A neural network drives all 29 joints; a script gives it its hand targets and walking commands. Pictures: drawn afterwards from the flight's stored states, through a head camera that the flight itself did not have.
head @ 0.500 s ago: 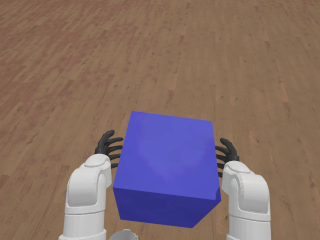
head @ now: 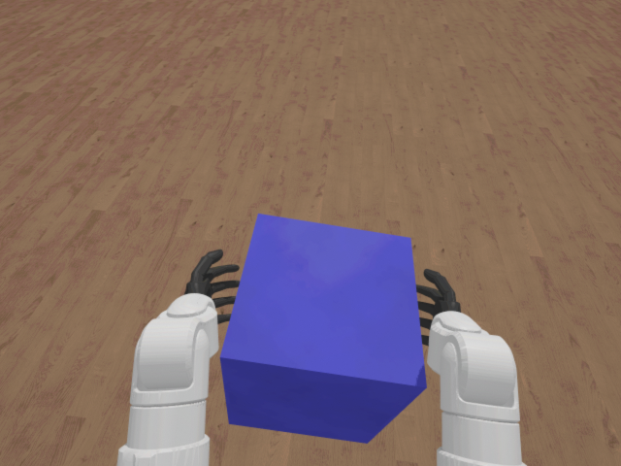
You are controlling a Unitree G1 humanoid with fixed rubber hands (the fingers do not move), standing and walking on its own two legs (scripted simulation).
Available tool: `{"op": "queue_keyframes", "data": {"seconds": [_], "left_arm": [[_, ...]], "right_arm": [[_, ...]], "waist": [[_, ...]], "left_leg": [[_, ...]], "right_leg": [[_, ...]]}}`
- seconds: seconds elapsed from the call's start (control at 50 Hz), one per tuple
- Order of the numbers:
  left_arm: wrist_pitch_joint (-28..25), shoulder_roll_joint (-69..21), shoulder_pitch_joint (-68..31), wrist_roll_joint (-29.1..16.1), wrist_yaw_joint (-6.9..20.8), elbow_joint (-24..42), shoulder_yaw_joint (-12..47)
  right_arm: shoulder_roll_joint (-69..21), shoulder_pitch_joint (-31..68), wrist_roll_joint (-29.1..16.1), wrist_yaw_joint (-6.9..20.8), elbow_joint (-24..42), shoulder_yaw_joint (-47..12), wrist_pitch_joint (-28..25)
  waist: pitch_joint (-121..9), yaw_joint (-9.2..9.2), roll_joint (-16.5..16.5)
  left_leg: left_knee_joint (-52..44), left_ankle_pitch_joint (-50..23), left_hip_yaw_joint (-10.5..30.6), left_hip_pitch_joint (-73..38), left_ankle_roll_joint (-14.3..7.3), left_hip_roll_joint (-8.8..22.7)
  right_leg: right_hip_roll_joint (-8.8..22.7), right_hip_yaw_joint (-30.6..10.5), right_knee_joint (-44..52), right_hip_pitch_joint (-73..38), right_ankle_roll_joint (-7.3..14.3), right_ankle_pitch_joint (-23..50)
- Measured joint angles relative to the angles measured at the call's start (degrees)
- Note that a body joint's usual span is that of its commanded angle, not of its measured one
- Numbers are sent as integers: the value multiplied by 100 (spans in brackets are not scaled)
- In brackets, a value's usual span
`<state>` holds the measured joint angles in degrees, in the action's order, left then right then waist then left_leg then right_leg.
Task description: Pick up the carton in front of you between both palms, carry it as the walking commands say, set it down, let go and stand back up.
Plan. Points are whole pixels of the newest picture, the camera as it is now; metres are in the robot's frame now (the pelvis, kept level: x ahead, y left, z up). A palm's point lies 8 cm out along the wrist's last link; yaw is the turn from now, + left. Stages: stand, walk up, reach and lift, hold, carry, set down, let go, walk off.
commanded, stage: carry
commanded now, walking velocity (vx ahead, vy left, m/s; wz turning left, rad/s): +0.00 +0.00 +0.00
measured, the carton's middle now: (315, 335) +0.30 +0.00 -0.02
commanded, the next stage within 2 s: hold in 1.50 s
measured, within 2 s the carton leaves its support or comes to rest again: neither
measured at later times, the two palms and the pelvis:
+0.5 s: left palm (221, 326) +0.28 +0.13 +0.04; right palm (449, 341) +0.28 -0.17 +0.03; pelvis +0.00 -0.02 -0.01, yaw +0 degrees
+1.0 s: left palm (216, 352) +0.24 +0.12 +0.04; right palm (459, 370) +0.24 -0.17 +0.03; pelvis -0.05 -0.02 +0.00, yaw -1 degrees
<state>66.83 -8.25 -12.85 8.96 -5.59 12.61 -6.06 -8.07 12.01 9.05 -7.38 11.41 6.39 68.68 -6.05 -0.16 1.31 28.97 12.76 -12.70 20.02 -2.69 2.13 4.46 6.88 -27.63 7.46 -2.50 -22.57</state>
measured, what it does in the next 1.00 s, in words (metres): shifts its weight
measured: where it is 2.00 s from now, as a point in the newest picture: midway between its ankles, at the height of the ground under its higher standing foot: outside the picture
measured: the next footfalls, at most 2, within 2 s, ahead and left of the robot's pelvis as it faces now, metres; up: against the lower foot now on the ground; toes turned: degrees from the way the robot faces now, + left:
none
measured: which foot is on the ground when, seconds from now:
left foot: down 0.00-1.00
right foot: down 0.00-1.00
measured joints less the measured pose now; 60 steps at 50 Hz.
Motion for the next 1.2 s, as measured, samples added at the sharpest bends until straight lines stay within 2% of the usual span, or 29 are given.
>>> {"op": "queue_keyframes", "data": {"seconds": [0.26, 0.4, 0.52, 0.66, 0.74, 0.84, 1.2], "left_arm": [[-965, 47, 299, 185, 154, -669, 77], [-1612, 56, 365, 332, 256, -1215, 9], [-2292, 26, 160, 532, 377, -2050, -236], [-2914, -28, -127, 649, 402, -2686, -521], [-2961, -34, -150, 585, 369, -2573, -513], [-2745, -11, -47, 492, 339, -2282, -402], [-2555, -13, -58, 557, 350, -2344, -394]], "right_arm": [[29, -183, 126, 12, -666, -137, -856], [30, -198, 335, 300, -1237, -70, -1504], [6, -45, 515, 491, -1988, 148, -2194], [-43, 208, 616, 519, -2611, 424, -2848], [-47, 228, 548, 473, -2507, 430, -2908], [-27, 133, 454, 459, -2223, 337, -2698], [-28, 140, 525, 500, -2300, 348, -2535]], "waist": [[-43, 42, -70], [-57, -3, -56], [7, -4, -44], [148, 12, -57], [183, 11, -64], [134, 11, -67], [85, 15, -91]], "left_leg": [[220, 67, 64, -34, 138, 132], [238, 168, 75, -52, 187, 177], [398, 221, 68, 29, 187, 211], [328, 44, 65, 47, 167, 244], [249, -71, 65, 75, 153, 254], [182, -170, 65, 97, 140, 259], [48, -402, 74, 158, 123, 306]], "right_leg": [[-105, 34, -134, -72, 72, 22], [-155, 44, -87, -123, 138, -128], [-165, 33, -212, -62, 242, -307], [-198, 25, -297, 34, 269, -203], [-214, 26, -296, 99, 284, -126], [-225, 27, -307, 158, 296, -69], [-283, 35, -313, 288, 335, 93]]}}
